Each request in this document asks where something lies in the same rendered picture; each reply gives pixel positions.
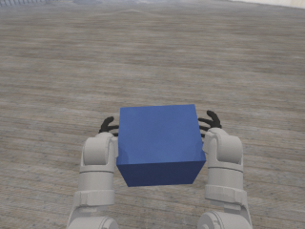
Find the right robot forearm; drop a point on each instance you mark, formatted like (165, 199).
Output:
(225, 175)

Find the robot left hand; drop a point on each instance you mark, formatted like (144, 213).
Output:
(105, 128)

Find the carton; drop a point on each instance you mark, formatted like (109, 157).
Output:
(159, 145)

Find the robot right upper arm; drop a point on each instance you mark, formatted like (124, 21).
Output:
(221, 220)

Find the robot right hand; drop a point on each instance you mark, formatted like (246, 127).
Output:
(214, 123)

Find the left robot forearm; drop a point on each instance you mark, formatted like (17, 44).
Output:
(95, 184)

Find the robot left upper arm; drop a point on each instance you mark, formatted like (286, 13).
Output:
(104, 222)

